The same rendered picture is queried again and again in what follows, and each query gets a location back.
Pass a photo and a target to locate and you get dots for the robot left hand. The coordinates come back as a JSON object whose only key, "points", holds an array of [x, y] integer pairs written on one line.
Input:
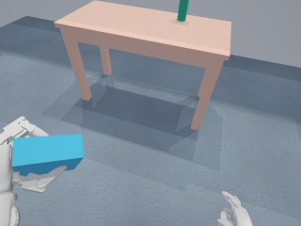
{"points": [[33, 182]]}

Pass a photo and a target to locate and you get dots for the robot right hand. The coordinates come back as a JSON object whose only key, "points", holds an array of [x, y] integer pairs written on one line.
{"points": [[238, 216]]}

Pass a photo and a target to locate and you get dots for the sponge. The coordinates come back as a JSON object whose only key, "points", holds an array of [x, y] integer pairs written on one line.
{"points": [[40, 155]]}

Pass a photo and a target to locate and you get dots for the table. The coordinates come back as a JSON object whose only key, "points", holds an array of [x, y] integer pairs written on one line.
{"points": [[197, 41]]}

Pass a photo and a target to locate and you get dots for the left robot forearm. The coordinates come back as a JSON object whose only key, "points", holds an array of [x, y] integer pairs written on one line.
{"points": [[9, 214]]}

